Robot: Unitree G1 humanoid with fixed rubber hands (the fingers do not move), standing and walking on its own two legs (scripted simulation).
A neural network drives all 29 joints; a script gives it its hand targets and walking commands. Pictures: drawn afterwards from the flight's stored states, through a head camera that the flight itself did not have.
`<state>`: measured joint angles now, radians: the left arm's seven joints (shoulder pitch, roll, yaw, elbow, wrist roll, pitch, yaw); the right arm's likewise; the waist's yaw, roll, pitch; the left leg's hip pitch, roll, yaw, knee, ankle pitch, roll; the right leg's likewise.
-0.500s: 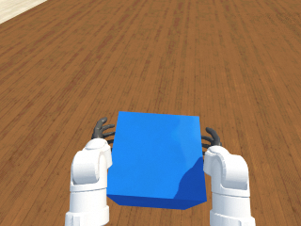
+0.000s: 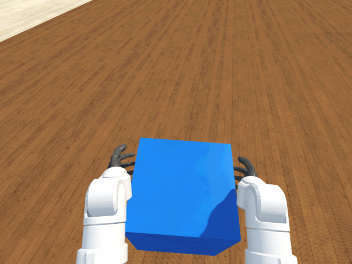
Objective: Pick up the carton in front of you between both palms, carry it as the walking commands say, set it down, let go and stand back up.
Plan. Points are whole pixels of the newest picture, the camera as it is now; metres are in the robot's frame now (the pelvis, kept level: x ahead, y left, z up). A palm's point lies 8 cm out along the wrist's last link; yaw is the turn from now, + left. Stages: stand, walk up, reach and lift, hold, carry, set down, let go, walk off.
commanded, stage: carry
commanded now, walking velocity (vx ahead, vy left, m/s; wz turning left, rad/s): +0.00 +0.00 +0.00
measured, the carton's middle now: (180, 201) +0.30 +0.00 -0.01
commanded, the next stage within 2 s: hold in 1.02 s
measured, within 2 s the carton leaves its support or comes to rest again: neither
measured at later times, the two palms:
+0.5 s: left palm (110, 212) +0.24 +0.15 +0.05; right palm (252, 222) +0.23 -0.14 +0.04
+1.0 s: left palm (105, 221) +0.22 +0.16 +0.05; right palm (251, 230) +0.21 -0.14 +0.04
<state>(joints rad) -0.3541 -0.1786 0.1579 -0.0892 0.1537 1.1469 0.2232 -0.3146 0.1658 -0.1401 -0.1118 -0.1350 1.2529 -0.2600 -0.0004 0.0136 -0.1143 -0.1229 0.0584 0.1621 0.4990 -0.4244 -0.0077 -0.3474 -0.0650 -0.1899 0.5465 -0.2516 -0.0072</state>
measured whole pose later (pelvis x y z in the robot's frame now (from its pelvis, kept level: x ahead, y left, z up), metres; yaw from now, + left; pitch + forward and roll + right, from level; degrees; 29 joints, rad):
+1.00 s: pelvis -0.07 +0.00 +0.00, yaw +0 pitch +1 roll +0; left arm -0.24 -0.15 0.20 0.21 0.26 0.70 0.02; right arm -0.21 0.14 -0.15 0.20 -0.24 0.77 -0.04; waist 0.00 0.00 -0.11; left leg -0.20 0.04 0.18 0.55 -0.37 0.02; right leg -0.38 -0.09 -0.18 0.50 -0.13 -0.01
